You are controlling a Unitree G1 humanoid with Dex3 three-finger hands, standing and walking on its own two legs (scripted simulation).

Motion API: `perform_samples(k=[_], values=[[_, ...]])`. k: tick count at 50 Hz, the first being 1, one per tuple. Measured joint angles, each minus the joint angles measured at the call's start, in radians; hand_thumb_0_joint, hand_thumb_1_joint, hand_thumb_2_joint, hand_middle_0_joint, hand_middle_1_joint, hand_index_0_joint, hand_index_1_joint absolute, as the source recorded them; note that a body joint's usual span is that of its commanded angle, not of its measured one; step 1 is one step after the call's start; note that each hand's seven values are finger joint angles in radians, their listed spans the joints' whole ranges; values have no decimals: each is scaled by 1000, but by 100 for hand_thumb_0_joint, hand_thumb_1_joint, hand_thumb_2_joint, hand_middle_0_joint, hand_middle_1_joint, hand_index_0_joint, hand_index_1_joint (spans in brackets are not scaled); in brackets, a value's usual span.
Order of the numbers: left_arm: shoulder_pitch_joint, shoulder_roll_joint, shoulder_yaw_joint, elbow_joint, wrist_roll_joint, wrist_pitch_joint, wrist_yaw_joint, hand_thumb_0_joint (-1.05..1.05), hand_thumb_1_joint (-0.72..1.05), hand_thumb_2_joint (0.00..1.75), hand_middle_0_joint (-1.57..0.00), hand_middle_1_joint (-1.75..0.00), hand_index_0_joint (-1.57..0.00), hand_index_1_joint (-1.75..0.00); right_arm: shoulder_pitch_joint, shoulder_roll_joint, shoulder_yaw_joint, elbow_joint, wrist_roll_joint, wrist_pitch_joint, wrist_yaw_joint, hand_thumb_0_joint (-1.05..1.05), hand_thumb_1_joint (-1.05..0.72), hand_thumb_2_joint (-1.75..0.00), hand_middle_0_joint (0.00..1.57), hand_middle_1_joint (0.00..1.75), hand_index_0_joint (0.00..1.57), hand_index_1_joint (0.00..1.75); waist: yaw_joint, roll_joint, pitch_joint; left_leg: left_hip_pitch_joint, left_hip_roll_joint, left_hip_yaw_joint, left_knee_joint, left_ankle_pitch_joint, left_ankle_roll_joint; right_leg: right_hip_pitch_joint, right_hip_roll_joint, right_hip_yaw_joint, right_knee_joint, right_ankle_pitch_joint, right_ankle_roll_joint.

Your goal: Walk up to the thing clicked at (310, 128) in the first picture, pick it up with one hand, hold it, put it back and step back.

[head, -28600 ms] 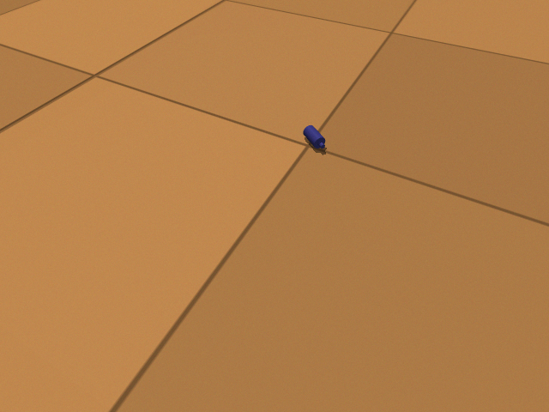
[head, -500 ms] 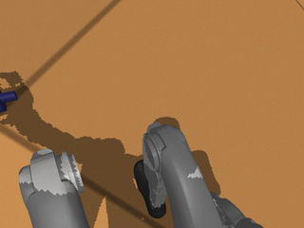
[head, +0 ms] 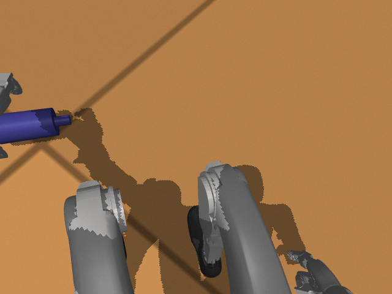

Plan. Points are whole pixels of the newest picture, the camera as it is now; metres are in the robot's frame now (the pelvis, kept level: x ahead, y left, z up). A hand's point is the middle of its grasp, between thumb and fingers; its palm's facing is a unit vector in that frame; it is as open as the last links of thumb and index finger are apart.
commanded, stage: withdraw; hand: left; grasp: from above
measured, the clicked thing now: (35, 124) +0.50 +0.31 -0.32
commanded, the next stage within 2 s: home in 0.16 s
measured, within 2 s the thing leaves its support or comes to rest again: neither
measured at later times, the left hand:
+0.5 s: hand out of the picture +0.47 +0.33 -0.13, palm faces -0.39 -0.15 -0.91, open 12.6 cm
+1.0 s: hand out of the picture +0.28 +0.27 +0.08, palm faces -0.10 -0.83 -0.55, open 7.5 cm
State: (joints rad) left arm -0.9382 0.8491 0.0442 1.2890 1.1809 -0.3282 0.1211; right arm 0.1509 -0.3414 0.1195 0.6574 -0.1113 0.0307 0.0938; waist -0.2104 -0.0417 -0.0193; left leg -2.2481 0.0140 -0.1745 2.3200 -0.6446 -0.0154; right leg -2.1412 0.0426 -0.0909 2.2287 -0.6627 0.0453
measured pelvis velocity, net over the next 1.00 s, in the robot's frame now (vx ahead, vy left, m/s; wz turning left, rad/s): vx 0.02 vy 0.00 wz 0.11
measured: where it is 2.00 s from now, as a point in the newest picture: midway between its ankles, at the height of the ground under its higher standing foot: (163, 265)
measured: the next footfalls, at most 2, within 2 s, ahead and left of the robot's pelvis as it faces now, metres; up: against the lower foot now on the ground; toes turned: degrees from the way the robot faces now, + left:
none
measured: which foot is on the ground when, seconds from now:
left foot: down 0.00-1.00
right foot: down 0.00-1.00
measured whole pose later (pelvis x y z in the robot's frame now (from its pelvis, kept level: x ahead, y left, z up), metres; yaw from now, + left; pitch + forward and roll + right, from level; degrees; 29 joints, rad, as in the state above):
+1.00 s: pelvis +0.02 +0.00 +0.19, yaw +6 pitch +27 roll -6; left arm -0.07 0.42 0.04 0.32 0.30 0.21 0.03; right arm 0.08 -0.25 0.00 0.56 0.04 -0.05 -0.01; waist -0.05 0.01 -0.18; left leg -1.59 0.02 -0.10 1.72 -0.60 -0.01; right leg -1.50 0.01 -0.06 1.65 -0.62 0.03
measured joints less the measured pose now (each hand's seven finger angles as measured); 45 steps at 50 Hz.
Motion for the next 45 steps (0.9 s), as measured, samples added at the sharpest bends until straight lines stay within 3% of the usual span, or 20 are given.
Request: perform_samples(k=[5, 8, 13, 18, 21, 26, 33, 38, 45], values=[[-25, 24, 38, 75, 112, -27, 152, 0, -51, 101, -9, -100, -9, -101, -18, 7, 11, 16, -28, 10, 10, 0, -90, -90, 20, 30, 21, 30, -25, -19, 21, -54, -10, -11, 63, 14, -1, -45, 0, -6, 59, 8, 0], [-47, 31, 63, 91, 151, 2, 219, 0, -52, 101, -9, -100, -9, -100, -21, 30, 9, 23, -39, 0, 14, 0, -90, -90, 20, 30, 21, 30, -37, -23, 28, -83, -13, -8, 87, 25, 1, -73, 0, -2, 85, 15, 1], [-110, 35, 57, 167, 130, 93, 273, 0, -52, 100, -9, -100, -9, -100, -18, 73, 15, 38, -45, -27, 17, 0, -91, -90, 20, 30, 21, 30, -50, -5, 9, -119, -12, 0, 96, 34, 6, -111, 2, 6, 97, 21, 0], [-102, 10, 39, 133, 74, 165, 217, 0, -48, 98, -12, -96, -12, -95, 3, 99, 13, 43, -27, -43, 20, 0, -90, -90, 20, 30, 21, 30, -39, 38, -9, -119, -5, 10, 75, 19, 13, -113, 4, 14, 76, 11, 9], [-50, -26, 48, 41, 7, 191, 157, 0, -38, 97, -16, -88, -15, -88, 25, 108, 1, 33, -8, -38, 23, 0, -90, -90, 21, 30, 21, 30, -23, 59, -22, -89, -2, 19, 50, 1, 15, -86, 1, 21, 55, -6, 17], [95, -105, 74, -168, -135, 225, 37, 0, -13, 92, -20, -70, -19, -71, 62, 109, -42, 14, 33, -12, 27, 0, -90, -90, 21, 30, 21, 30, 18, 83, -72, -12, 2, 34, -19, -26, 12, -18, -6, 30, -7, -32, 13], [382, -216, 66, -527, -415, 311, -91, 0, 32, 88, -21, -48, -20, -49, 49, 76, -96, -10, 83, 17, 1, 0, -90, -90, 21, 30, 21, 30, 90, 85, -137, 156, 14, 54, -175, -33, 14, 137, -9, 39, -155, -31, 4], [551, -278, 38, -715, -580, 368, -128, 0, 61, 88, -21, -38, -21, -38, 9, 59, -133, -39, 108, 3, -31, 1, -90, -90, 20, 30, 21, 30, 129, 66, -156, 294, 15, 62, -298, -13, 12, 272, -15, 40, -277, -10, -2], [746, -366, 9, -876, -755, 460, -115, 0, 81, 89, -21, -32, -21, -32, -51, 62, -136, -80, 134, -46, -78, 1, -91, -90, 20, 30, 21, 30, 152, 54, -164, 506, 9, 66, -476, 20, 7, 486, -27, 35, -452, 21, -12]])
